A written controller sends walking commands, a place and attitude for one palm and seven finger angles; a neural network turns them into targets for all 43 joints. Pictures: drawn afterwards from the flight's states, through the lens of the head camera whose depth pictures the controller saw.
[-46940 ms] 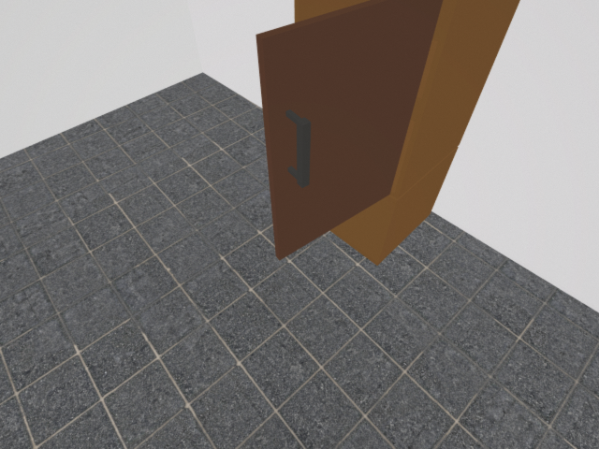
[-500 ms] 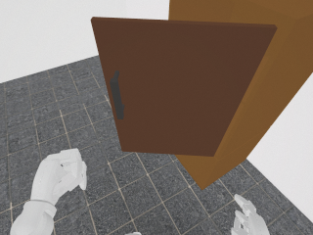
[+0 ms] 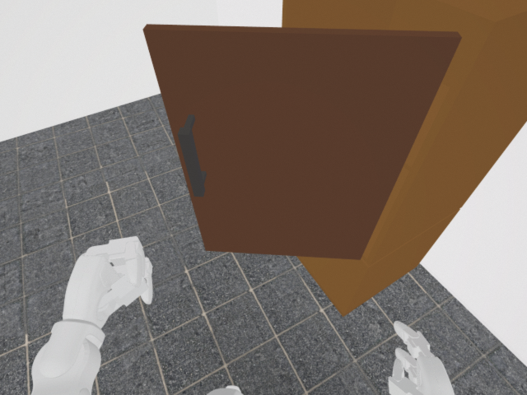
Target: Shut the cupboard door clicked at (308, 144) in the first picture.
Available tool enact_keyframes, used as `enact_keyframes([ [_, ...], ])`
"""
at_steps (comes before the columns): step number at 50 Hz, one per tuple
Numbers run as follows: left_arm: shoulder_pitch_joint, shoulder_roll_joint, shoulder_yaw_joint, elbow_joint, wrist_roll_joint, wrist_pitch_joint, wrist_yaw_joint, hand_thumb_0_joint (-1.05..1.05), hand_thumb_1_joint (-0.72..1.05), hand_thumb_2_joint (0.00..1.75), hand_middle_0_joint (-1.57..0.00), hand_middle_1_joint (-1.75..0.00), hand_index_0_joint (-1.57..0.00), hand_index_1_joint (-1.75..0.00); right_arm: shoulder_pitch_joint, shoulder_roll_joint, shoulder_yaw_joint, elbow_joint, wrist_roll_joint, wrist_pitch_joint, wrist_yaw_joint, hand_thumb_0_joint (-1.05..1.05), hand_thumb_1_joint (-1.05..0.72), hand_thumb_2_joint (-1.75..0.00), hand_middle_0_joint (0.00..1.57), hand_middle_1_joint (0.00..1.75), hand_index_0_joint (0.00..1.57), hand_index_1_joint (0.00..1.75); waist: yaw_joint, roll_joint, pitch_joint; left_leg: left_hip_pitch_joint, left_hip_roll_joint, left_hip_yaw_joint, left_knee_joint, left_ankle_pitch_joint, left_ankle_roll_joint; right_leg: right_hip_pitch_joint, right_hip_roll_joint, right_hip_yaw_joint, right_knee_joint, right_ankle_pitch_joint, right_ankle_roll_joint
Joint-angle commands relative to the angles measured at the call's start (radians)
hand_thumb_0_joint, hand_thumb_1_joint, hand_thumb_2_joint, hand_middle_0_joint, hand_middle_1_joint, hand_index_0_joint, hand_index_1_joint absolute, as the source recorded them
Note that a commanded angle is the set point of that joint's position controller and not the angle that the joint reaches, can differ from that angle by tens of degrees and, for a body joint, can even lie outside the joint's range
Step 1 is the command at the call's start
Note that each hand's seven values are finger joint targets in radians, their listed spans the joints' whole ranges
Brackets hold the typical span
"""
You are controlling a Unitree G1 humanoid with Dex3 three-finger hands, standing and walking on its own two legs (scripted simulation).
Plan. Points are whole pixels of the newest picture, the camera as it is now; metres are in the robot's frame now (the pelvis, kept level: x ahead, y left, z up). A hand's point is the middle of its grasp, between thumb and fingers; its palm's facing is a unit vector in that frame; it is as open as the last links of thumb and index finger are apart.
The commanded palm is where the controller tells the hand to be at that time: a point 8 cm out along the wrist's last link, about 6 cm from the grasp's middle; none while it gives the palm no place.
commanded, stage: bring the fist close to the handle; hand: left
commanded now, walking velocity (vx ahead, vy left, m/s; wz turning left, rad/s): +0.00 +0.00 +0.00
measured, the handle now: (195, 157) +0.49 +0.17 +0.08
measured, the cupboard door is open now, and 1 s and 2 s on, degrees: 55 55 49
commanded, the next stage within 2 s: push the door shut along its arc in 1.22 s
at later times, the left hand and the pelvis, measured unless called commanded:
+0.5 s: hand (186, 229) +0.33 +0.15 +0.08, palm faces -0.02 -1.00 -0.02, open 3.1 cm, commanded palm +0.31 +0.19 +0.08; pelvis +0.01 -0.01 +0.01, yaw -1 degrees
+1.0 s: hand (207, 200) +0.39 +0.12 +0.08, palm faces +0.00 -1.00 -0.02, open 3.1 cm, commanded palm +0.36 +0.18 +0.08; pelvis +0.01 -0.01 +0.01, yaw -3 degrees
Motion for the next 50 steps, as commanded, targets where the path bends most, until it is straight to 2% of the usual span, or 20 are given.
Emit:
enact_keyframes([
  [1, -0.276, 0.124, 0.038, -0.154, -0.008, -0.053, 0.003, 0.0, 0.9, 0.9, -1.3, -1.5, -1.3, -1.5, -0.057, -0.126, -0.057, -0.135, 0.005, -0.057, -0.01, 0.0, -0.9, -0.9, 0.2, 0.3, 0.2, 0.3, -0.041, -0.021, -0.16, 0.101, 0.007, -0.062, -0.164, 0.094, -0.016, 0.045, 0.001, 0.077, -0.16, 0.11, 0.008],
  [3, -0.304, 0.167, 0.079, -0.112, -0.004, -0.041, 0.012, 0.0, 0.9, 0.9, -1.3, -1.5, -1.3, -1.5, -0.055, -0.131, -0.058, -0.128, 0.004, -0.049, -0.011, 0.0, -0.9, -0.9, 0.2, 0.3, 0.2, 0.3, -0.027, -0.037, -0.166, 0.091, 0.008, -0.062, -0.167, 0.106, -0.017, 0.07, 0.0, 0.086, -0.164, 0.116, 0.004],
  [6, -0.31, 0.143, 0.073, -0.091, -0.004, -0.035, 0.023, 0.0, 0.9, 0.9, -1.3, -1.5, -1.3, -1.5, -0.062, -0.122, -0.058, -0.137, 0.005, -0.043, -0.003, 0.0, -0.9, -0.9, 0.2, 0.3, 0.2, 0.3, -0.011, -0.011, -0.208, 0.114, 0.004, -0.049, -0.174, 0.15, -0.021, 0.102, -0.003, 0.085, -0.159, 0.171, 0.004],
  [8, -0.317, 0.159, 0.096, -0.044, -0.004, -0.03, 0.032, 0.0, 0.9, 0.9, -1.3, -1.5, -1.3, -1.5, -0.054, -0.125, -0.06, -0.133, 0.003, -0.033, 0.0, 0.0, -0.9, -0.9, 0.2, 0.3, 0.2, 0.3, -0.006, -0.066, -0.199, 0.097, 0.006, -0.046, -0.174, 0.169, -0.019, 0.125, -0.003, 0.089, -0.163, 0.197, 0.006],
  [11, -0.393, 0.145, 0.08, -0.002, 0.003, -0.037, 0.035, 0.0, 0.9, 0.9, -1.3, -1.5, -1.3, -1.5, -0.06, -0.124, -0.059, -0.126, 0.005, -0.02, 0.006, 0.0, -0.9, -0.9, 0.2, 0.3, 0.2, 0.3, -0.019, -0.06, -0.171, 0.087, 0.003, -0.033, -0.174, 0.156, -0.018, 0.109, -0.009, 0.101, -0.173, 0.189, 0.011],
  [13, -0.41, 0.169, 0.104, 0.013, 0.006, -0.047, 0.041, 0.0, 0.9, 0.9, -1.3, -1.5, -1.3, -1.5, -0.054, -0.128, -0.064, -0.123, 0.003, -0.012, 0.006, 0.0, -0.9, -0.9, 0.2, 0.3, 0.2, 0.3, -0.01, -0.064, -0.192, 0.09, 0.004, -0.031, -0.171, 0.176, -0.018, 0.134, -0.008, 0.108, -0.17, 0.214, 0.009],
  [16, -0.506, 0.105, 0.023, -0.011, 0.021, -0.066, 0.047, 0.0, 0.9, 0.9, -1.3, -1.5, -1.3, -1.5, -0.049, -0.122, -0.066, -0.118, 0.007, -0.012, 0.011, 0.0, -0.9, -0.9, 0.2, 0.3, 0.2, 0.3, -0.034, 0.0, -0.224, 0.149, 0.008, -0.033, -0.17, 0.202, -0.018, 0.097, -0.003, 0.088, -0.151, 0.249, 0.006],
  [18, -0.537, 0.12, 0.034, 0.031, 0.026, -0.068, 0.061, 0.0, 0.9, 0.9, -1.3, -1.5, -1.3, -1.5, -0.037, -0.13, -0.071, -0.103, 0.005, -0.008, 0.009, 0.0, -0.9, -0.9, 0.2, 0.3, 0.2, 0.3, -0.041, -0.058, -0.22, 0.142, 0.012, -0.039, -0.165, 0.198, -0.015, 0.092, 0.0, 0.088, -0.153, 0.247, 0.01],
  [21, -0.557, 0.096, 0.017, 0.044, 0.037, -0.073, 0.073, 0.0, 0.9, 0.9, -1.3, -1.5, -1.3, -1.5, -0.034, -0.128, -0.075, -0.1, 0.004, 0.0, 0.015, 0.0, -0.9, -0.9, 0.2, 0.3, 0.2, 0.3, -0.031, -0.02, -0.26, 0.168, 0.011, -0.036, -0.17, 0.239, -0.02, 0.101, -0.002, 0.079, -0.136, 0.29, 0.006],
  [27, -0.675, 0.086, 0.007, 0.125, 0.065, -0.067, 0.124, 0.0, 0.9, 0.9, -1.3, -1.5, -1.3, -1.5, -0.028, -0.127, -0.073, -0.083, 0.002, 0.031, 0.022, 0.0, -0.9, -0.9, 0.2, 0.3, 0.2, 0.3, -0.045, -0.061, -0.241, 0.16, 0.014, -0.032, -0.173, 0.224, -0.019, 0.083, 0.0, 0.079, -0.141, 0.286, 0.01],
  [28, -0.682, 0.119, 0.038, 0.139, 0.07, -0.069, 0.134, 0.0, 0.9, 0.9, -1.3, -1.5, -1.3, -1.5, -0.023, -0.131, -0.075, -0.081, -0.001, 0.038, 0.02, 0.0, -0.9, -0.9, 0.2, 0.3, 0.2, 0.3, -0.033, -0.064, -0.25, 0.154, 0.014, -0.032, -0.172, 0.226, -0.019, 0.098, 0.001, 0.084, -0.14, 0.287, 0.008],
  [29, -0.703, 0.092, 0.015, 0.153, 0.073, -0.07, 0.138, 0.0, 0.9, 0.9, -1.3, -1.5, -1.3, -1.5, -0.027, -0.126, -0.073, -0.083, -0.001, 0.043, 0.022, 0.0, -0.9, -0.9, 0.2, 0.3, 0.2, 0.3, -0.041, -0.065, -0.255, 0.157, 0.014, -0.03, -0.175, 0.222, -0.018, 0.095, -0.001, 0.082, -0.14, 0.285, 0.01],
  [33, -0.782, 0.108, 0.027, 0.212, 0.085, -0.084, 0.151, 0.0, 0.9, 0.9, -1.3, -1.5, -1.3, -1.5, -0.013, -0.128, -0.077, -0.07, -0.002, 0.057, 0.025, 0.0, -0.9, -0.9, 0.2, 0.3, 0.2, 0.3, -0.042, -0.057, -0.281, 0.163, 0.016, -0.025, -0.163, 0.246, -0.019, 0.104, 0.001, 0.09, -0.135, 0.316, 0.009],
  [37, -0.835, 0.054, -0.016, 0.268, 0.086, -0.091, 0.151, 0.0, 0.9, 0.9, -1.3, -1.5, -1.3, -1.5, -0.005, -0.123, -0.077, -0.064, -0.001, 0.068, 0.033, 0.0, -0.9, -0.9, 0.2, 0.3, 0.2, 0.3, -0.05, -0.035, -0.292, 0.174, 0.016, -0.023, -0.159, 0.264, -0.022, 0.089, 0.002, 0.086, -0.129, 0.341, 0.008],
  [39, -0.862, 0.091, 0.021, 0.328, 0.089, -0.089, 0.156, 0.0, 0.9, 0.9, -1.3, -1.5, -1.3, -1.5, 0.007, -0.13, -0.081, -0.053, -0.002, 0.078, 0.032, 0.0, -0.9, -0.9, 0.2, 0.3, 0.2, 0.3, -0.055, -0.093, -0.28, 0.145, 0.017, -0.024, -0.158, 0.244, -0.019, 0.091, 0.002, 0.09, -0.135, 0.329, 0.012],
  [41, -0.918, 0.097, 0.021, 0.362, 0.092, -0.094, 0.157, 0.0, 0.9, 0.9, -1.3, -1.5, -1.3, -1.5, 0.007, -0.13, -0.079, -0.052, -0.002, 0.086, 0.032, 0.0, -0.9, -0.9, 0.2, 0.3, 0.2, 0.3, -0.057, -0.072, -0.277, 0.129, 0.014, -0.022, -0.161, 0.222, -0.02, 0.087, 0.0, 0.095, -0.137, 0.309, 0.011],
  [44, -0.875, 0.11, 0.049, 0.367, 0.09, -0.104, 0.156, 0.0, 0.9, 0.9, -1.3, -1.5, -1.3, -1.5, 0.014, -0.129, -0.084, -0.063, -0.004, 0.094, 0.037, 0.0, -0.9, -0.9, 0.2, 0.3, 0.2, 0.3, -0.033, -0.055, -0.326, 0.144, 0.011, -0.014, -0.159, 0.255, -0.018, 0.122, 0.0, 0.1, -0.132, 0.348, 0.009],
  [45, -0.88, 0.135, 0.066, 0.362, 0.09, -0.112, 0.156, 0.0, 0.9, 0.9, -1.3, -1.5, -1.3, -1.5, 0.014, -0.13, -0.083, -0.064, -0.004, 0.098, 0.037, 0.0, -0.9, -0.9, 0.2, 0.3, 0.2, 0.3, -0.031, -0.063, -0.33, 0.138, 0.012, -0.013, -0.159, 0.256, -0.019, 0.132, 0.0, 0.104, -0.133, 0.352, 0.009],
  [46, -0.886, 0.104, 0.04, 0.354, 0.089, -0.119, 0.151, 0.0, 0.9, 0.9, -1.3, -1.5, -1.3, -1.5, 0.014, -0.125, -0.082, -0.066, -0.004, 0.1, 0.04, 0.0, -0.9, -0.9, 0.2, 0.3, 0.2, 0.3, -0.036, -0.072, -0.329, 0.138, 0.011, -0.011, -0.162, 0.257, -0.017, 0.137, 0.001, 0.102, -0.132, 0.358, 0.01],
  [50, -0.877, 0.113, 0.047, 0.362, 0.083, -0.132, 0.142, 0.0, 0.9, 0.9, -1.3, -1.5, -1.3, -1.5, 0.018, -0.128, -0.085, -0.065, 0.0, 0.105, 0.041, 0.0, -0.9, -0.9, 0.2, 0.3, 0.2, 0.3, -0.037, -0.063, -0.296, 0.125, 0.012, -0.009, -0.167, 0.236, -0.017, 0.121, 0.004, 0.104, -0.139, 0.339, 0.01],
])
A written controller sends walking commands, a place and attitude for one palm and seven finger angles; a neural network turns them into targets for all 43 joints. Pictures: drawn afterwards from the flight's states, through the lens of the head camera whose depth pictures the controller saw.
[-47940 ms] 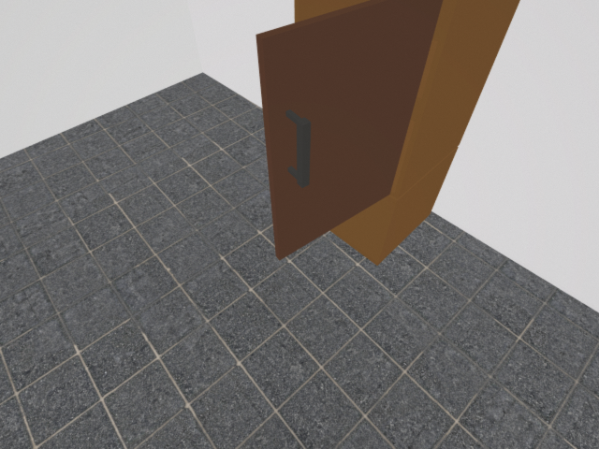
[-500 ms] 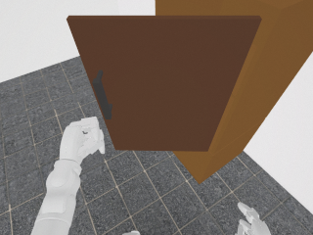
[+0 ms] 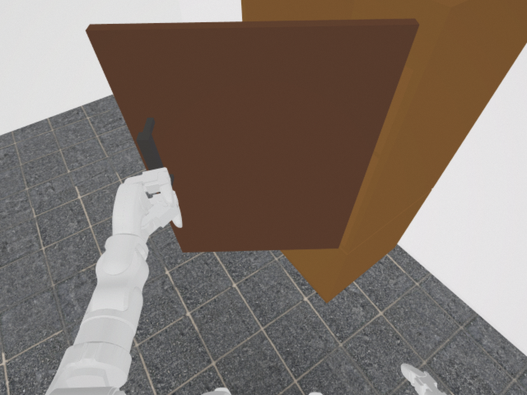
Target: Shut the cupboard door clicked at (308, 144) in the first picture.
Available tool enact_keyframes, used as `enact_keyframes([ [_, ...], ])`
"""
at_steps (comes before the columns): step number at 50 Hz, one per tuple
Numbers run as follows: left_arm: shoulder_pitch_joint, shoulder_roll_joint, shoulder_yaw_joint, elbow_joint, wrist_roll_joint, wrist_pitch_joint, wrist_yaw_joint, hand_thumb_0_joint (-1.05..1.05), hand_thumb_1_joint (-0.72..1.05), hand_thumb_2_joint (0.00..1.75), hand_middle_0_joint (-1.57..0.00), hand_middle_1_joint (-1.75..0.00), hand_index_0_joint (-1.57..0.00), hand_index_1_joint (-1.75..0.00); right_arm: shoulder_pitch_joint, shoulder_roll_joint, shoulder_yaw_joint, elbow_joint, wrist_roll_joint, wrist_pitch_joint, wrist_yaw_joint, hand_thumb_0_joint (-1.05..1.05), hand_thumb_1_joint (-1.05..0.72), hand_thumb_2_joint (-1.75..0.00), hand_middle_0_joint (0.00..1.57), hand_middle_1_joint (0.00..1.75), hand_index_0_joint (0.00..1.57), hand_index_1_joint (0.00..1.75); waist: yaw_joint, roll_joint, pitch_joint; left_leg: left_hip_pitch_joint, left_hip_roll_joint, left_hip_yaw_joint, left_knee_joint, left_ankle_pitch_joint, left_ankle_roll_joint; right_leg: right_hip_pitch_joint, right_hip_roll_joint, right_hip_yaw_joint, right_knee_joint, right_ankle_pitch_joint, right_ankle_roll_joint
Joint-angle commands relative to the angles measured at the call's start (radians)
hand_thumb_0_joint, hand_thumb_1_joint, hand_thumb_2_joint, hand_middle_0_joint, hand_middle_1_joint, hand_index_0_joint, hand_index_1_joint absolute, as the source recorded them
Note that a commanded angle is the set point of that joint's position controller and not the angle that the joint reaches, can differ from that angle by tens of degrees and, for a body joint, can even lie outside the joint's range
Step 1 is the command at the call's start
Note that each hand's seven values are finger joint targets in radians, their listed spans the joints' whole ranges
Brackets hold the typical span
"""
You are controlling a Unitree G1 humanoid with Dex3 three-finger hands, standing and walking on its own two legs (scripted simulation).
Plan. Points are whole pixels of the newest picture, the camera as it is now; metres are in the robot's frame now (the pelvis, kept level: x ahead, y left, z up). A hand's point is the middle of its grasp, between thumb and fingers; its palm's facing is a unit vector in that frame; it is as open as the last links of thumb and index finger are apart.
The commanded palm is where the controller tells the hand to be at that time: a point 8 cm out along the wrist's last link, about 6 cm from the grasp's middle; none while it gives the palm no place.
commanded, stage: bring the fist close to the handle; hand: left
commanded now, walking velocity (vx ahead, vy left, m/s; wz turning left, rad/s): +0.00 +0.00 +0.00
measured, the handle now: (159, 162) +0.48 +0.20 +0.07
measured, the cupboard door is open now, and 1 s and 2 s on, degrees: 55 49 40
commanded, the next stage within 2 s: push the door shut along its arc in 0.22 s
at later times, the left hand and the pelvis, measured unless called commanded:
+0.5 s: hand (170, 203) +0.38 +0.16 +0.08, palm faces +0.02 -1.00 -0.03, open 3.1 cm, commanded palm +0.37 +0.21 +0.08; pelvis -0.01 +0.00 +0.00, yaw +1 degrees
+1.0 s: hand (176, 173) +0.44 +0.16 +0.08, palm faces -0.10 -0.99 -0.02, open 3.1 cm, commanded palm +0.44 +0.19 +0.08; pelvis -0.02 +0.01 -0.02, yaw +1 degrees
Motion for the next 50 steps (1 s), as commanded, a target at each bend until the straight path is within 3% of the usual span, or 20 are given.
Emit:
enact_keyframes([
  [1, -0.321, 0.156, 0.042, -0.204, -0.019, -0.084, -0.007, 0.0, 0.9, 0.9, -1.3, -1.5, -1.3, -1.5, -0.023, -0.127, -0.05, -0.126, 0.003, -0.043, -0.005, 0.0, -0.9, -0.9, 0.2, 0.3, 0.2, 0.3, 0.0, -0.058, -0.281, 0.127, -0.004, -0.056, -0.104, 0.199, -0.002, 0.154, -0.012, 0.054, -0.126, 0.304, 0.024],
  [5, -0.344, 0.161, 0.038, -0.217, -0.022, -0.093, -0.017, 0.0, 0.9, 0.9, -1.3, -1.5, -1.3, -1.5, -0.028, -0.126, -0.051, -0.125, 0.005, -0.044, -0.011, 0.0, -0.9, -0.9, 0.2, 0.3, 0.2, 0.3, 0.002, -0.025, -0.286, 0.133, -0.006, -0.057, -0.109, 0.175, -0.001, 0.155, -0.013, 0.061, -0.133, 0.273, 0.02],
  [8, -0.387, 0.182, 0.047, -0.189, -0.024, -0.096, -0.022, 0.0, 0.9, 0.9, -1.3, -1.5, -1.3, -1.5, -0.023, -0.132, -0.05, -0.112, 0.005, -0.044, -0.016, 0.0, -0.9, -0.9, 0.2, 0.3, 0.2, 0.3, -0.007, -0.042, -0.273, 0.124, -0.004, -0.064, -0.106, 0.145, 0.0, 0.134, -0.01, 0.062, -0.139, 0.231, 0.022],
  [12, -0.404, 0.123, 0.001, -0.193, -0.025, -0.101, -0.024, 0.0, 0.9, 0.9, -1.3, -1.5, -1.3, -1.5, -0.025, -0.128, -0.05, -0.113, 0.005, -0.054, -0.012, 0.0, -0.9, -0.9, 0.2, 0.3, 0.2, 0.3, -0.012, -0.01, -0.298, 0.163, -0.002, -0.076, -0.106, 0.151, -0.004, 0.1, -0.007, 0.046, -0.125, 0.228, 0.017],
  [15, -0.365, 0.153, 0.035, -0.152, -0.021, -0.09, -0.016, 0.0, 0.9, 0.9, -1.3, -1.5, -1.3, -1.5, -0.022, -0.133, -0.051, -0.115, 0.004, -0.05, -0.01, 0.0, -0.9, -0.9, 0.2, 0.3, 0.2, 0.3, 0.001, -0.049, -0.286, 0.136, -0.001, -0.078, -0.108, 0.139, -0.004, 0.107, -0.006, 0.045, -0.124, 0.217, 0.018],
  [16, -0.388, 0.134, 0.015, -0.15, -0.021, -0.086, -0.016, 0.0, 0.9, 0.9, -1.3, -1.5, -1.3, -1.5, -0.026, -0.131, -0.047, -0.118, 0.003, -0.05, -0.01, 0.0, -0.9, -0.9, 0.2, 0.3, 0.2, 0.3, -0.01, -0.051, -0.273, 0.128, -0.004, -0.074, -0.106, 0.13, -0.002, 0.102, -0.008, 0.048, -0.129, 0.214, 0.021],
  [18, -0.417, 0.206, 0.064, -0.12, -0.009, -0.084, -0.016, 0.0, 0.9, 0.9, -1.3, -1.5, -1.3, -1.5, -0.015, -0.14, -0.049, -0.109, 0.001, -0.042, -0.015, 0.0, -0.9, -0.9, 0.2, 0.3, 0.2, 0.3, -0.011, -0.074, -0.272, 0.11, -0.002, -0.076, -0.103, 0.124, 0.0, 0.11, -0.007, 0.054, -0.128, 0.208, 0.022],
  [20, -0.488, 0.222, 0.066, -0.102, -0.006, -0.091, -0.027, 0.0, 0.9, 0.9, -1.3, -1.5, -1.3, -1.5, -0.021, -0.134, -0.042, -0.11, 0.003, -0.037, -0.018, 0.0, -0.9, -0.9, 0.2, 0.3, 0.2, 0.3, -0.015, -0.046, -0.274, 0.094, -0.006, -0.073, -0.1, 0.108, 0.0, 0.115, -0.013, 0.065, -0.126, 0.197, 0.023],
  [21, -0.543, 0.218, 0.056, -0.096, -0.008, -0.096, -0.035, 0.0, 0.9, 0.9, -1.3, -1.5, -1.3, -1.5, -0.02, -0.134, -0.04, -0.105, 0.002, -0.037, -0.021, 0.0, -0.9, -0.9, 0.2, 0.3, 0.2, 0.3, -0.031, -0.042, -0.278, 0.099, -0.006, -0.075, -0.095, 0.104, 0.001, 0.103, -0.012, 0.063, -0.124, 0.195, 0.023],
  [23, -0.581, 0.257, 0.079, -0.083, -0.009, -0.11, -0.051, 0.0, 0.9, 0.9, -1.3, -1.5, -1.3, -1.5, -0.01, -0.14, -0.043, -0.1, 0.002, -0.038, -0.024, 0.0, -0.9, -0.9, 0.2, 0.3, 0.2, 0.3, -0.025, -0.011, -0.315, 0.122, -0.003, -0.081, -0.085, 0.12, -0.002, 0.098, -0.008, 0.062, -0.11, 0.204, 0.018],
  [25, -0.626, 0.186, 0.021, -0.026, -0.019, -0.11, -0.077, 0.0, 0.9, 0.9, -1.3, -1.5, -1.3, -1.5, -0.004, -0.134, -0.042, -0.091, 0.007, -0.043, -0.022, 0.0, -0.9, -0.9, 0.2, 0.3, 0.2, 0.3, -0.046, 0.001, -0.309, 0.14, -0.001, -0.091, -0.08, 0.127, -0.006, 0.057, -0.005, 0.048, -0.103, 0.211, 0.016],
  [31, -0.72, 0.213, 0.035, 0.139, -0.021, -0.097, -0.13, 0.0, 0.9, 0.9, -1.3, -1.5, -1.3, -1.5, 0.044, -0.154, -0.046, -0.074, 0.004, -0.035, -0.014, 0.0, -0.9, -0.9, 0.2, 0.3, 0.2, 0.3, -0.06, -0.03, -0.321, 0.113, -0.001, -0.104, -0.058, 0.151, -0.006, 0.019, -0.003, 0.04, -0.08, 0.229, 0.014],
  [33, -0.723, 0.256, 0.077, 0.168, -0.018, -0.101, -0.133, 0.0, 0.9, 0.9, -1.3, -1.5, -1.3, -1.5, 0.062, -0.163, -0.05, -0.075, 0.001, -0.028, -0.012, 0.0, -0.9, -0.9, 0.2, 0.3, 0.2, 0.3, -0.047, -0.007, -0.354, 0.126, -0.002, -0.108, -0.05, 0.179, -0.007, 0.014, 0.0, 0.038, -0.065, 0.244, 0.009],
  [35, -0.789, 0.199, 0.019, 0.169, -0.015, -0.115, -0.148, 0.0, 0.9, 0.9, -1.3, -1.5, -1.3, -1.5, 0.068, -0.156, -0.051, -0.072, 0.002, -0.026, -0.007, 0.0, -0.9, -0.9, 0.2, 0.3, 0.2, 0.3, -0.07, -0.007, -0.358, 0.138, 0.002, -0.113, -0.044, 0.185, -0.008, -0.016, -0.001, 0.032, -0.058, 0.241, 0.011],
  [38, -0.834, 0.228, 0.033, 0.209, -0.012, -0.125, -0.159, 0.0, 0.9, 0.9, -1.3, -1.5, -1.3, -1.5, 0.092, -0.17, -0.057, -0.06, 0.0, -0.021, -0.007, 0.0, -0.9, -0.9, 0.2, 0.3, 0.2, 0.3, -0.083, -0.023, -0.361, 0.129, 0.003, -0.119, -0.033, 0.172, -0.004, -0.042, 0.004, 0.034, -0.057, 0.222, 0.011],
  [40, -0.879, 0.196, -0.001, 0.229, -0.012, -0.13, -0.172, 0.0, 0.9, 0.9, -1.3, -1.5, -1.3, -1.5, 0.096, -0.167, -0.058, -0.054, 0.001, -0.02, -0.005, 0.0, -0.9, -0.9, 0.2, 0.3, 0.2, 0.3, -0.1, -0.004, -0.36, 0.138, 0.005, -0.12, -0.031, 0.15, -0.005, -0.072, 0.004, 0.033, -0.06, 0.196, 0.013],
  [43, -0.932, 0.269, 0.045, 0.292, -0.009, -0.127, -0.185, 0.0, 0.9, 0.9, -1.3, -1.5, -1.3, -1.5, 0.116, -0.183, -0.057, -0.037, -0.001, -0.014, -0.011, 0.0, -0.9, -0.9, 0.2, 0.3, 0.2, 0.3, -0.111, -0.031, -0.343, 0.1, 0.006, -0.126, -0.025, 0.115, 0.0, -0.084, 0.007, 0.036, -0.062, 0.163, 0.011],
  [45, -0.986, 0.24, 0.01, 0.325, -0.006, -0.125, -0.198, 0.0, 0.9, 0.9, -1.3, -1.5, -1.3, -1.5, 0.119, -0.18, -0.053, -0.03, 0.001, -0.015, -0.01, 0.0, -0.9, -0.9, 0.2, 0.3, 0.2, 0.3, -0.128, 0.012, -0.326, 0.097, 0.006, -0.133, -0.026, 0.084, -0.002, -0.126, 0.006, 0.035, -0.063, 0.125, 0.011],
  [50, -1.091, 0.256, 0.001, 0.376, 0.004, -0.128, -0.215, 0.0, 0.9, 0.9, -1.3, -1.5, -1.3, -1.5, 0.152, -0.195, -0.056, -0.007, -0.006, -0.025, -0.01, 0.0, -0.9, -0.9, 0.2, 0.3, 0.2, 0.3, -0.161, 0.036, -0.371, 0.126, 0.016, -0.164, -0.007, 0.072, -0.003, -0.209, 0.009, 0.029, -0.041, 0.096, 0.008],
])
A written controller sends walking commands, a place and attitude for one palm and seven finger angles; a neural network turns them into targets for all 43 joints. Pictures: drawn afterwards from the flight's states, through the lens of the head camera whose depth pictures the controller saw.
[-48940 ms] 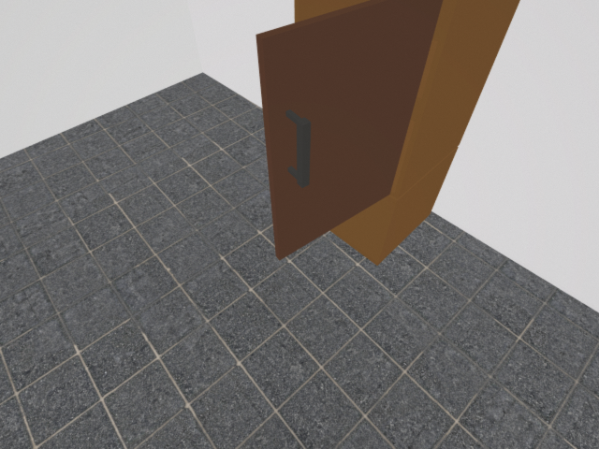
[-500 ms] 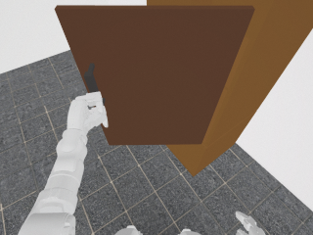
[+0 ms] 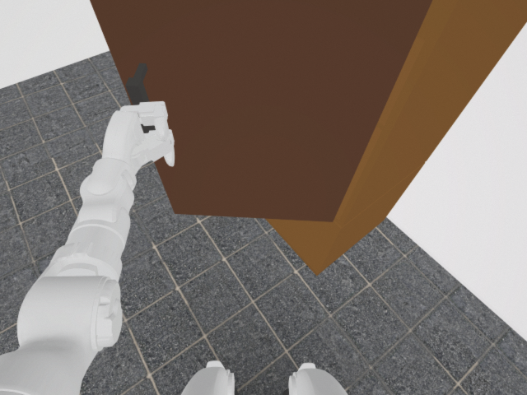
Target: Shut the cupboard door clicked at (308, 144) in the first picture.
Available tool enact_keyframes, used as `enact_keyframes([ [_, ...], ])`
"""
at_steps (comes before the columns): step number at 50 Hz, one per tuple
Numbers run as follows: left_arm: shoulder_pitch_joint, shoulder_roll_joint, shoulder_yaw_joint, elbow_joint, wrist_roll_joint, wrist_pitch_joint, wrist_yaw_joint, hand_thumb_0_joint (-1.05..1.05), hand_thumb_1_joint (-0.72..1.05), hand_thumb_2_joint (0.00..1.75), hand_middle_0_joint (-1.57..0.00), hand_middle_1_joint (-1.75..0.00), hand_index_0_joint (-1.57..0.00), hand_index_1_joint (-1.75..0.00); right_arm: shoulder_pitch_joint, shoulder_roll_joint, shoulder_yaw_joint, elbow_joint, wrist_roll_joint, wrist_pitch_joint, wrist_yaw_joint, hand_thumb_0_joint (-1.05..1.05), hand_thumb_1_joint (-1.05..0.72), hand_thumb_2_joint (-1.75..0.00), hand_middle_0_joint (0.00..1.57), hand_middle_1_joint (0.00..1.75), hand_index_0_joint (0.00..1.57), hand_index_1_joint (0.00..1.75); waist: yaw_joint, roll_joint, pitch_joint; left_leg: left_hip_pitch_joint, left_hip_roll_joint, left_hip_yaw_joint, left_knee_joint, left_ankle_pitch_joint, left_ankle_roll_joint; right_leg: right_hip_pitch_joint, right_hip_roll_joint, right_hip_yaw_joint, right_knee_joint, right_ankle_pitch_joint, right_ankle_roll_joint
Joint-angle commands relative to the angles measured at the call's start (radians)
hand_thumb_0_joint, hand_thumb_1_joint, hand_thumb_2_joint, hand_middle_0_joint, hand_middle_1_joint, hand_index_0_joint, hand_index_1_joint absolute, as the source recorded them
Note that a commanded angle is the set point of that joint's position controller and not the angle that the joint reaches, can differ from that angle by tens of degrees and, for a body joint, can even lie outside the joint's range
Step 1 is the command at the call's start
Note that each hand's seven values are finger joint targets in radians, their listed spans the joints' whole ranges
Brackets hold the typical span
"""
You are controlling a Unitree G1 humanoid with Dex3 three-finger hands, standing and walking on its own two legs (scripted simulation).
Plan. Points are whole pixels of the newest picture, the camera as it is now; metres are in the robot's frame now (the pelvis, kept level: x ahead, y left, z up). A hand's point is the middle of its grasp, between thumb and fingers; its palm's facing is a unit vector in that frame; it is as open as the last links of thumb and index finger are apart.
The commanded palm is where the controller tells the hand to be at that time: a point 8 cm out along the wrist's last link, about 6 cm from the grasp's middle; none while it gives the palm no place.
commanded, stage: push the door shut along its arc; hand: left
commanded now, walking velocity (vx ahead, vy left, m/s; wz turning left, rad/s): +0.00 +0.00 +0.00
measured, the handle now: (150, 113) +0.54 +0.18 +0.09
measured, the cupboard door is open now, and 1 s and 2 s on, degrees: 49 40 28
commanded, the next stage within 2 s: pull the fist back off the door in 1.20 s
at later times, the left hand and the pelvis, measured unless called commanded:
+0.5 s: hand (200, 115) +0.52 +0.09 +0.10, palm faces -0.28 -0.96 -0.02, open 3.1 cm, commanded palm +0.53 +0.14 +0.10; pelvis +0.00 +0.00 -0.01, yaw -2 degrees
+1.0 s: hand (212, 99) +0.56 +0.08 +0.11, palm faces -0.36 -0.93 -0.02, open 3.0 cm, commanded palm +0.59 +0.10 +0.10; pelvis +0.00 +0.00 -0.02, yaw -2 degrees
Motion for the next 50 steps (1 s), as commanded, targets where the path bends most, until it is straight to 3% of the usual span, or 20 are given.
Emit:
enact_keyframes([
  [1, -0.615, 0.091, -0.041, -0.165, 0.005, -0.054, -0.034, 0.0, 0.9, 0.9, -1.3, -1.5, -1.3, -1.5, 0.094, -0.171, -0.062, -0.064, -0.006, -0.046, -0.007, 0.0, -0.9, -0.9, 0.2, 0.3, 0.2, 0.3, -0.102, 0.048, -0.376, 0.33, 0.021, -0.133, -0.127, 0.072, -0.019, -0.044, 0.019, 0.064, -0.128, 0.092, -0.001],
  [3, -0.65, 0.127, -0.018, -0.158, 0.012, -0.058, -0.034, 0.0, 0.9, 0.9, -1.3, -1.5, -1.3, -1.5, 0.11, -0.179, -0.064, -0.056, -0.011, -0.049, -0.008, 0.0, -0.9, -0.9, 0.2, 0.3, 0.2, 0.3, -0.103, 0.076, -0.409, 0.349, 0.024, -0.144, -0.117, 0.092, -0.02, -0.068, 0.02, 0.062, -0.112, 0.098, -0.005],
  [5, -0.674, 0.106, -0.033, -0.157, 0.013, -0.058, -0.038, 0.0, 0.9, 0.9, -1.3, -1.5, -1.3, -1.5, 0.116, -0.178, -0.065, -0.055, -0.013, -0.054, -0.003, 0.0, -0.9, -0.9, 0.2, 0.3, 0.2, 0.3, -0.109, 0.079, -0.433, 0.367, 0.027, -0.151, -0.108, 0.112, -0.022, -0.082, 0.021, 0.061, -0.107, 0.107, -0.004],
  [7, -0.668, 0.17, 0.021, -0.125, 0.014, -0.05, -0.039, 0.0, 0.9, 0.9, -1.3, -1.5, -1.3, -1.5, 0.129, -0.184, -0.063, -0.054, -0.014, -0.051, -0.001, 0.0, -0.9, -0.9, 0.2, 0.3, 0.2, 0.3, -0.1, 0.056, -0.441, 0.333, 0.024, -0.143, -0.1, 0.124, -0.02, -0.051, 0.024, 0.063, -0.105, 0.114, -0.005],
  [9, -0.708, 0.183, 0.021, -0.117, 0.02, -0.047, -0.044, 0.0, 0.9, 0.9, -1.3, -1.5, -1.3, -1.5, 0.139, -0.185, -0.059, -0.051, -0.015, -0.049, -0.002, 0.0, -0.9, -0.9, 0.2, 0.3, 0.2, 0.3, -0.115, 0.059, -0.446, 0.323, 0.027, -0.144, -0.09, 0.137, -0.016, -0.064, 0.025, 0.064, -0.099, 0.121, -0.002],
  [13, -0.709, 0.294, 0.109, -0.102, 0.027, -0.045, -0.049, 0.0, 0.9, 0.9, -1.3, -1.5, -1.3, -1.5, 0.16, -0.192, -0.057, -0.066, -0.018, -0.039, -0.001, 0.0, -0.9, -0.9, 0.2, 0.3, 0.2, 0.3, -0.098, 0.061, -0.486, 0.282, 0.021, -0.127, -0.072, 0.175, -0.011, -0.005, 0.03, 0.076, -0.09, 0.157, -0.003],
  [15, -0.723, 0.242, 0.06, -0.105, 0.035, -0.05, -0.061, 0.0, 0.9, 0.9, -1.3, -1.5, -1.3, -1.5, 0.16, -0.184, -0.057, -0.067, -0.016, -0.035, 0.004, 0.0, -0.9, -0.9, 0.2, 0.3, 0.2, 0.3, -0.111, 0.086, -0.481, 0.304, 0.026, -0.13, -0.067, 0.182, -0.016, -0.039, 0.029, 0.074, -0.091, 0.158, 0.0],
  [20, -0.758, 0.235, 0.049, -0.084, 0.034, -0.041, -0.081, 0.0, 0.9, 0.9, -1.3, -1.5, -1.3, -1.5, 0.18, -0.189, -0.059, -0.061, -0.018, -0.025, 0.005, 0.0, -0.9, -0.9, 0.2, 0.3, 0.2, 0.3, -0.133, 0.088, -0.478, 0.324, 0.03, -0.134, -0.059, 0.207, -0.015, -0.067, 0.034, 0.068, -0.092, 0.17, 0.001],
  [23, -0.766, 0.304, 0.106, -0.065, 0.032, -0.027, -0.086, 0.0, 0.9, 0.9, -1.3, -1.5, -1.3, -1.5, 0.198, -0.197, -0.057, -0.061, -0.022, -0.017, 0.001, 0.0, -0.9, -0.9, 0.2, 0.3, 0.2, 0.3, -0.126, 0.071, -0.489, 0.297, 0.026, -0.13, -0.052, 0.224, -0.01, -0.034, 0.038, 0.068, -0.085, 0.188, -0.002],
  [24, -0.772, 0.296, 0.096, -0.059, 0.035, -0.023, -0.089, 0.0, 0.9, 0.9, -1.3, -1.5, -1.3, -1.5, 0.194, -0.193, -0.054, -0.063, -0.021, -0.015, 0.003, 0.0, -0.9, -0.9, 0.2, 0.3, 0.2, 0.3, -0.128, 0.086, -0.492, 0.297, 0.027, -0.128, -0.048, 0.232, -0.011, -0.041, 0.036, 0.071, -0.084, 0.198, -0.001],
  [27, -0.775, 0.313, 0.106, -0.004, 0.048, -0.002, -0.09, 0.0, 0.9, 0.9, -1.3, -1.5, -1.3, -1.5, 0.205, -0.194, -0.052, -0.062, -0.023, -0.008, 0.003, 0.0, -0.9, -0.9, 0.2, 0.3, 0.2, 0.3, -0.144, 0.035, -0.445, 0.221, 0.025, -0.114, -0.038, 0.194, -0.004, -0.03, 0.037, 0.078, -0.092, 0.184, 0.006],
  [28, -0.778, 0.353, 0.137, -0.007, 0.051, -0.006, -0.09, 0.0, 0.9, 0.9, -1.3, -1.5, -1.3, -1.5, 0.211, -0.197, -0.051, -0.066, -0.024, -0.006, 0.001, 0.0, -0.9, -0.9, 0.2, 0.3, 0.2, 0.3, -0.133, 0.057, -0.468, 0.222, 0.022, -0.113, -0.03, 0.214, -0.002, -0.02, 0.038, 0.08, -0.081, 0.201, 0.002],
  [30, -0.774, 0.363, 0.138, 0.001, 0.06, 0.0, -0.097, 0.0, 0.9, 0.9, -1.3, -1.5, -1.3, -1.5, 0.213, -0.195, -0.05, -0.071, -0.026, -0.002, 0.003, 0.0, -0.9, -0.9, 0.2, 0.3, 0.2, 0.3, -0.133, 0.064, -0.483, 0.212, 0.022, -0.107, -0.021, 0.241, -0.003, -0.006, 0.037, 0.085, -0.075, 0.235, 0.004],
  [33, -0.793, 0.331, 0.106, -0.001, 0.065, 0.001, -0.112, 0.0, 0.9, 0.9, -1.3, -1.5, -1.3, -1.5, 0.222, -0.192, -0.052, -0.076, -0.028, 0.004, 0.003, 0.0, -0.9, -0.9, 0.2, 0.3, 0.2, 0.3, -0.143, 0.084, -0.501, 0.233, 0.021, -0.11, -0.007, 0.281, -0.003, -0.028, 0.04, 0.079, -0.061, 0.263, 0.003],
  [34, -0.811, 0.312, 0.088, 0.008, 0.068, 0.008, -0.116, 0.0, 0.9, 0.9, -1.3, -1.5, -1.3, -1.5, 0.223, -0.193, -0.054, -0.069, -0.028, 0.007, 0.003, 0.0, -0.9, -0.9, 0.2, 0.3, 0.2, 0.3, -0.16, 0.075, -0.496, 0.245, 0.027, -0.113, -0.002, 0.275, -0.004, -0.056, 0.041, 0.077, -0.064, 0.256, 0.008],
  [37, -0.851, 0.339, 0.099, 0.0, 0.067, 0.021, -0.128, 0.0, 0.9, 0.9, -1.3, -1.5, -1.3, -1.5, 0.231, -0.199, -0.058, -0.063, -0.028, 0.008, 0.0, 0.0, -0.9, -0.9, 0.2, 0.3, 0.2, 0.3, -0.167, 0.066, -0.515, 0.228, 0.026, -0.109, 0.009, 0.257, 0.0, -0.046, 0.042, 0.084, -0.068, 0.248, 0.009],
  [38, -0.887, 0.341, 0.097, -0.025, 0.062, 0.018, -0.132, 0.0, 0.9, 0.9, -1.3, -1.5, -1.3, -1.5, 0.235, -0.199, -0.057, -0.061, -0.029, 0.008, -0.003, 0.0, -0.9, -0.9, 0.2, 0.3, 0.2, 0.3, -0.17, 0.096, -0.536, 0.251, 0.025, -0.113, 0.013, 0.279, 0.001, -0.057, 0.042, 0.081, -0.061, 0.257, 0.005],
  [41, -0.924, 0.314, 0.065, 0.021, 0.061, 0.041, -0.144, 0.0, 0.9, 0.9, -1.3, -1.5, -1.3, -1.5, 0.232, -0.2, -0.055, -0.041, -0.03, 0.003, -0.007, 0.0, -0.9, -0.9, 0.2, 0.3, 0.2, 0.3, -0.191, 0.082, -0.497, 0.232, 0.028, -0.116, 0.021, 0.245, 0.002, -0.09, 0.043, 0.078, -0.07, 0.223, 0.009],
  [46, -1.029, 0.256, 0.01, 0.008, 0.053, 0.053, -0.16, 0.0, 0.9, 0.9, -1.3, -1.5, -1.3, -1.5, 0.232, -0.202, -0.054, -0.008, -0.035, -0.022, -0.013, 0.0, -0.9, -0.9, 0.2, 0.3, 0.2, 0.3, -0.22, 0.145, -0.517, 0.28, 0.035, -0.133, 0.043, 0.251, 0.003, -0.179, 0.042, 0.067, -0.056, 0.189, 0.007],
  [50, -1.061, 0.261, 0.01, 0.057, 0.055, 0.071, -0.166, 0.0, 0.9, 0.9, -1.3, -1.5, -1.3, -1.5, 0.231, -0.209, -0.048, 0.011, -0.039, -0.037, -0.017, 0.0, -0.9, -0.9, 0.2, 0.3, 0.2, 0.3, -0.234, 0.139, -0.501, 0.259, 0.039, -0.142, 0.056, 0.22, 0.004, -0.224, 0.045, 0.057, -0.045, 0.147, 0.005],
])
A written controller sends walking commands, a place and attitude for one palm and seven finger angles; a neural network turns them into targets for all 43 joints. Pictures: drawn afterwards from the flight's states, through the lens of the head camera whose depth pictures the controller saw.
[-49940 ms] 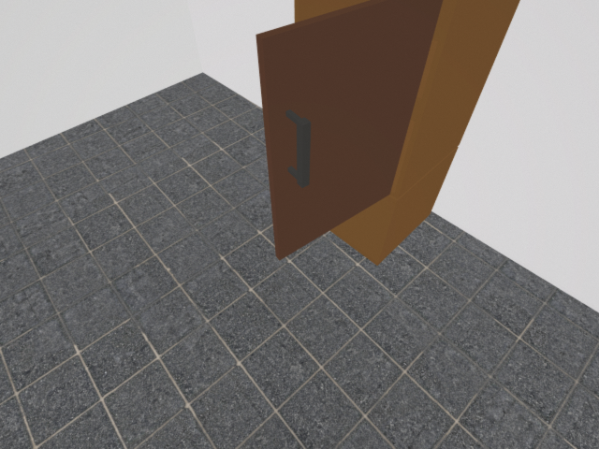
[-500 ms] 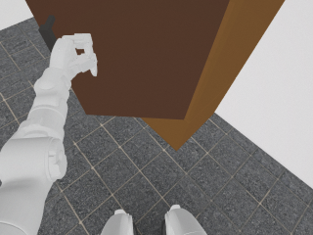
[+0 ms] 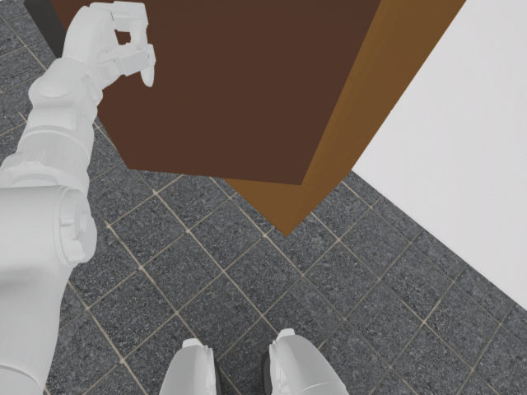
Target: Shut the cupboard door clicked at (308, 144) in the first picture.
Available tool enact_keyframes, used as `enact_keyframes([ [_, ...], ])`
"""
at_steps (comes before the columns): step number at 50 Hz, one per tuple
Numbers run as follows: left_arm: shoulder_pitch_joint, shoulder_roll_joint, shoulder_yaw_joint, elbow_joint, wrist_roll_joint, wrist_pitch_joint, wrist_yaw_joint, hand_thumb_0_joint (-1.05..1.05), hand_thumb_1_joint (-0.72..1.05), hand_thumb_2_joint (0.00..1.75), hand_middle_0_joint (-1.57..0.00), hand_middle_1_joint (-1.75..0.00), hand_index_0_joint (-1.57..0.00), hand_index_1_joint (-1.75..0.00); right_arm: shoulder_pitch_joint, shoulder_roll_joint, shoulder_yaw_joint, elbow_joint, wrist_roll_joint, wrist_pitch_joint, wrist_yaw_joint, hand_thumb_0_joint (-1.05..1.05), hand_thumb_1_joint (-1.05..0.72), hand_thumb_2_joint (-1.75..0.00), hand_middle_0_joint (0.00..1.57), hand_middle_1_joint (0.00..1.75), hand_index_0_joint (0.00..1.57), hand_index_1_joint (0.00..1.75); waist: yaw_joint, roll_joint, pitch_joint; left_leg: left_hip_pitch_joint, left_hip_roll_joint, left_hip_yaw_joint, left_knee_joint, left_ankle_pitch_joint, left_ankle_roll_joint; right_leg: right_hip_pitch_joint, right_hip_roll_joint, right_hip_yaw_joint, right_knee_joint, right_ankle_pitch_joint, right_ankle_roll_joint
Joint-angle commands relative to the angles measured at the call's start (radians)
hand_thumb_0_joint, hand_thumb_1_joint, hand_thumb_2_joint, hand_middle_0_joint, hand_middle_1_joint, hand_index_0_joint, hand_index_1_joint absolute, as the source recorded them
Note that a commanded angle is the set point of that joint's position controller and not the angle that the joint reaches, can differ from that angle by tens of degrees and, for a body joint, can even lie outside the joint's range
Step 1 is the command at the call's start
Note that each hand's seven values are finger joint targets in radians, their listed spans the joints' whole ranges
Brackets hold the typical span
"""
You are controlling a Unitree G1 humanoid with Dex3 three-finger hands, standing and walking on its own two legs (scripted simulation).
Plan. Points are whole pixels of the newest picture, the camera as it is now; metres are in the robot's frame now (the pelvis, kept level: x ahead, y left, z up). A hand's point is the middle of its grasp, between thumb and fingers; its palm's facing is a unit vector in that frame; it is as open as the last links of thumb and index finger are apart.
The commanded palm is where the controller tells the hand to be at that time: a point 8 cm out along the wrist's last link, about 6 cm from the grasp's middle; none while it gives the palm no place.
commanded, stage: push the door shut along its arc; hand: left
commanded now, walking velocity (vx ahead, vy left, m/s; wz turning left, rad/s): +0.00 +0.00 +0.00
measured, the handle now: (72, 46) +0.59 +0.19 +0.12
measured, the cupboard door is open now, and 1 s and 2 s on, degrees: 40 28 28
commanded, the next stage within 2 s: pull the fist back off the door in 0.20 s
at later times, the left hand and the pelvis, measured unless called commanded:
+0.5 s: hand (176, 27) +0.61 +0.05 +0.13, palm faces +0.10 -0.99 +0.03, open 3.0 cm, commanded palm +0.58 +0.08 +0.12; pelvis +0.00 +0.00 -0.02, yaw +0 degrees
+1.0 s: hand (178, 68) +0.54 +0.05 +0.12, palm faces +0.08 -1.00 -0.01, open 3.1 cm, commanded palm +0.50 +0.10 +0.12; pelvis +0.04 -0.02 +0.03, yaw -1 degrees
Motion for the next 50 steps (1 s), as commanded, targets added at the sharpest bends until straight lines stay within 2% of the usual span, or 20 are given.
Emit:
enact_keyframes([
  [1, -0.645, 0.093, -0.01, -0.198, -0.018, -0.046, -0.01, 0.0, 0.9, 0.9, -1.3, -1.5, -1.3, -1.5, 0.195, -0.192, -0.064, -0.003, -0.005, -0.035, -0.017, 0.0, -0.9, -0.9, 0.2, 0.3, 0.2, 0.3, -0.113, 0.119, -0.49, 0.495, 0.009, -0.124, -0.077, 0.258, 0.01, -0.002, 0.015, 0.073, -0.142, 0.167, 0.015],
  [4, -0.694, 0.056, -0.034, -0.223, -0.016, -0.044, -0.013, 0.0, 0.9, 0.9, -1.3, -1.5, -1.3, -1.5, 0.198, -0.191, -0.068, 0.01, -0.011, -0.05, -0.018, 0.0, -0.9, -0.9, 0.2, 0.3, 0.2, 0.3, -0.12, 0.157, -0.544, 0.549, 0.011, -0.135, -0.063, 0.3, 0.01, -0.039, 0.016, 0.065, -0.125, 0.18, 0.013],
  [9, -0.732, 0.007, -0.069, -0.191, -0.001, -0.025, -0.003, 0.0, 0.9, 0.9, -1.3, -1.5, -1.3, -1.5, 0.203, -0.192, -0.067, 0.03, -0.014, -0.063, -0.02, 0.0, -0.9, -0.9, 0.2, 0.3, 0.2, 0.3, -0.143, 0.163, -0.523, 0.564, 0.018, -0.153, -0.053, 0.28, 0.008, -0.123, 0.017, 0.052, -0.109, 0.147, 0.013],
  [15, -0.791, -0.034, -0.099, -0.194, 0.012, -0.001, 0.003, 0.0, 0.9, 0.9, -1.3, -1.5, -1.3, -1.5, 0.217, -0.193, -0.069, 0.049, -0.023, -0.071, -0.021, 0.0, -0.9, -0.9, 0.2, 0.3, 0.2, 0.3, -0.162, 0.188, -0.555, 0.591, 0.02, -0.167, -0.039, 0.3, 0.007, -0.173, 0.019, 0.039, -0.089, 0.148, 0.011],
  [16, -0.815, 0.029, 0.123, -0.187, -0.052, 0.022, 0.216, 0.0, 0.9, 0.9, -1.3, -1.5, -1.3, -1.5, 0.261, -0.162, -0.058, 0.006, -0.034, -0.072, -0.009, 0.0, -0.9, -0.9, 0.2, 0.3, 0.2, 0.3, -0.126, 0.198, -0.54, 0.491, 0.029, -0.188, -0.07, 0.202, -0.013, -0.141, 0.007, 0.053, -0.094, 0.136, 0.014],
  [17, -0.773, -0.019, 0.091, -0.155, -0.017, 0.036, 0.33, 0.0, 0.9, 0.9, -1.3, -1.5, -1.3, -1.5, 0.265, -0.162, -0.056, 0.003, -0.045, -0.071, 0.011, 0.0, -0.9, -0.9, 0.2, 0.3, 0.2, 0.3, -0.132, 0.179, -0.538, 0.469, 0.031, -0.204, -0.087, 0.156, -0.019, -0.138, 0.005, 0.051, -0.083, 0.117, 0.021],
  [18, -0.761, -0.036, 0.122, -0.147, -0.001, 0.036, 0.425, 0.0, 0.9, 0.9, -1.3, -1.5, -1.3, -1.5, 0.28, -0.163, -0.063, -0.002, -0.063, -0.069, 0.028, 0.0, -0.9, -0.9, 0.2, 0.3, 0.2, 0.3, -0.142, 0.121, -0.529, 0.461, 0.031, -0.216, -0.094, 0.145, -0.015, -0.137, 0.005, 0.048, -0.087, 0.117, 0.031],
  [20, -0.758, -0.026, 0.157, -0.156, 0.075, 0.006, 0.599, 0.0, 0.9, 0.9, -1.3, -1.5, -1.3, -1.5, 0.298, -0.158, -0.068, -0.012, -0.097, -0.058, 0.065, 0.0, -0.9, -0.9, 0.2, 0.3, 0.2, 0.3, -0.132, 0.125, -0.547, 0.426, 0.022, -0.191, -0.074, 0.174, -0.018, -0.121, -0.001, 0.051, -0.083, 0.128, 0.036],
  [21, -0.754, -0.012, 0.161, -0.159, 0.14, -0.022, 0.679, 0.0, 0.9, 0.9, -1.3, -1.5, -1.3, -1.5, 0.306, -0.154, -0.068, -0.015, -0.116, -0.054, 0.084, 0.0, -0.9, -0.9, 0.2, 0.3, 0.2, 0.3, -0.125, 0.132, -0.557, 0.412, 0.019, -0.18, -0.058, 0.197, -0.02, -0.12, 0.0, 0.05, -0.073, 0.134, 0.037],
  [23, -0.752, 0.028, 0.128, -0.176, 0.259, -0.079, 0.734, 0.0, 0.9, 0.9, -1.3, -1.5, -1.3, -1.5, 0.333, -0.159, -0.08, -0.009, -0.135, -0.04, 0.118, 0.0, -0.9, -0.9, 0.2, 0.3, 0.2, 0.3, -0.126, 0.161, -0.608, 0.445, 0.017, -0.167, -0.04, 0.289, -0.024, -0.104, 0.005, 0.05, -0.059, 0.168, 0.034],
  [24, -0.727, 0.011, 0.092, -0.201, 0.286, -0.1, 0.729, 0.0, 0.9, 0.9, -1.3, -1.5, -1.3, -1.5, 0.336, -0.157, -0.087, -0.018, -0.134, -0.03, 0.131, 0.0, -0.9, -0.9, 0.2, 0.3, 0.2, 0.3, -0.121, 0.18, -0.643, 0.472, 0.015, -0.158, -0.04, 0.331, -0.025, -0.078, 0.006, 0.053, -0.065, 0.194, 0.03],
  [26, -0.656, 0.036, 0.084, -0.207, 0.287, -0.111, 0.684, 0.0, 0.9, 0.9, -1.3, -1.5, -1.3, -1.5, 0.338, -0.159, -0.095, -0.031, -0.116, -0.006, 0.136, 0.0, -0.9, -0.9, 0.2, 0.3, 0.2, 0.3, -0.098, 0.164, -0.674, 0.481, 0.01, -0.134, -0.06, 0.355, -0.024, 0.019, 0.01, 0.062, -0.088, 0.235, 0.024],
  [28, -0.626, 0.016, 0.076, -0.192, 0.244, -0.091, 0.632, 0.0, 0.9, 0.9, -1.3, -1.5, -1.3, -1.5, 0.341, -0.16, -0.094, -0.035, -0.099, 0.015, 0.129, 0.0, -0.9, -0.9, 0.2, 0.3, 0.2, 0.3, -0.098, 0.141, -0.652, 0.481, 0.007, -0.132, -0.09, 0.337, -0.02, 0.07, 0.015, 0.061, -0.112, 0.248, 0.023],
  [31, -0.541, 0.035, 0.129, -0.221, 0.163, -0.065, 0.59, 0.0, 0.9, 0.9, -1.3, -1.5, -1.3, -1.5, 0.325, -0.157, -0.089, -0.061, -0.076, 0.036, 0.113, 0.0, -0.9, -0.9, 0.2, 0.3, 0.2, 0.3, -0.065, 0.062, -0.632, 0.431, -0.003, -0.096, -0.133, 0.296, -0.011, 0.203, 0.02, 0.076, -0.162, 0.271, 0.03],
  [34, -0.503, 0.026, 0.157, -0.346, 0.12, -0.129, 0.591, 0.0, 0.9, 0.9, -1.3, -1.5, -1.3, -1.5, 0.318, -0.14, -0.094, -0.068, -0.076, 0.034, 0.107, 0.0, -0.9, -0.9, 0.2, 0.3, 0.2, 0.3, -0.034, 0.071, -0.644, 0.477, -0.005, -0.076, -0.154, 0.346, -0.013, 0.265, 0.02, 0.083, -0.178, 0.339, 0.031],
  [38, -0.337, -0.043, 0.119, -0.399, 0.131, -0.206, 0.597, 0.0, 0.9, 0.9, -1.3, -1.5, -1.3, -1.5, 0.314, -0.125, -0.108, -0.061, -0.077, 0.034, 0.114, 0.0, -0.9, -0.9, 0.2, 0.3, 0.2, 0.3, 0.0, 0.045, -0.603, 0.499, -0.014, -0.048, -0.168, 0.41, -0.014, 0.334, 0.019, 0.088, -0.186, 0.437, 0.03],
  [42, -0.142, -0.141, 0.066, -0.378, 0.116, -0.179, 0.579, 0.0, 0.9, 0.9, -1.3, -1.5, -1.3, -1.5, 0.286, -0.118, -0.12, -0.072, -0.06, 0.055, 0.116, 0.0, -0.9, -0.9, 0.2, 0.3, 0.2, 0.3, 0.024, -0.024, -0.514, 0.483, -0.023, -0.016, -0.205, 0.411, -0.012, 0.406, 0.015, 0.093, -0.224, 0.5, 0.032],
  [43, -0.119, -0.147, 0.067, -0.38, 0.102, -0.171, 0.574, 0.0, 0.9, 0.9, -1.3, -1.5, -1.3, -1.5, 0.283, -0.118, -0.119, -0.074, -0.058, 0.061, 0.112, 0.0, -0.9, -0.9, 0.2, 0.3, 0.2, 0.3, 0.034, -0.01, -0.494, 0.486, -0.028, -0.009, -0.213, 0.422, -0.011, 0.425, 0.014, 0.097, -0.23, 0.527, 0.031],
  [45, -0.08, -0.153, 0.073, -0.432, 0.081, -0.174, 0.568, 0.0, 0.9, 0.9, -1.3, -1.5, -1.3, -1.5, 0.255, -0.112, -0.121, -0.085, -0.05, 0.067, 0.107, 0.0, -0.9, -0.9, 0.2, 0.3, 0.2, 0.3, 0.051, -0.045, -0.487, 0.48, -0.034, 0.0, -0.226, 0.417, -0.009, 0.474, 0.009, 0.103, -0.241, 0.557, 0.035],
  [50, -0.017, -0.233, -0.003, -0.604, 0.071, -0.242, 0.567, 0.0, 0.9, 0.9, -1.3, -1.5, -1.3, -1.5, 0.186, -0.093, -0.129, -0.092, -0.042, 0.056, 0.101, 0.0, -0.9, -0.9, 0.2, 0.3, 0.2, 0.3, 0.071, -0.015, -0.5, 0.563, -0.038, 0.004, -0.224, 0.465, -0.009, 0.491, -0.002, 0.107, -0.229, 0.623, 0.037],
])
